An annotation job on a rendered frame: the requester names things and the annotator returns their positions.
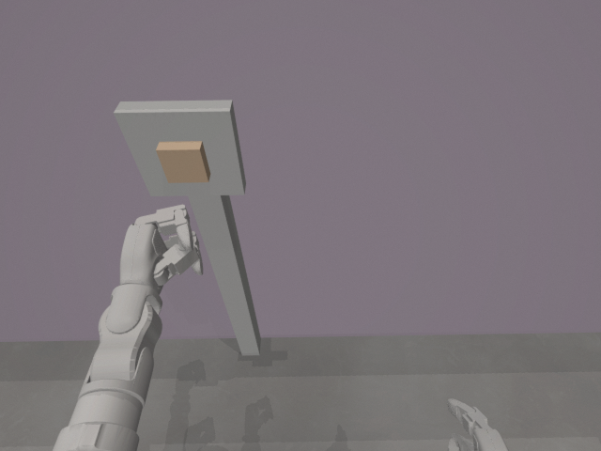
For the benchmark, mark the left robot forearm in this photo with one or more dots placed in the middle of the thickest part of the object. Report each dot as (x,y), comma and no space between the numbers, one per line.
(110,403)

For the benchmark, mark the panel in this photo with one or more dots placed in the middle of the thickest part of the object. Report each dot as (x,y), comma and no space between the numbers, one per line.
(146,123)

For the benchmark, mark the robot right hand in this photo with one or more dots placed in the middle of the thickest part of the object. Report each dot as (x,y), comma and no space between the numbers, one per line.
(475,423)

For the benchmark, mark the button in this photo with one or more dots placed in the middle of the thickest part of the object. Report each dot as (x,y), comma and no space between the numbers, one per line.
(184,161)

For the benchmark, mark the robot left hand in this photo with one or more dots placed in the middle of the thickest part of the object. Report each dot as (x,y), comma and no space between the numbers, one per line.
(147,259)

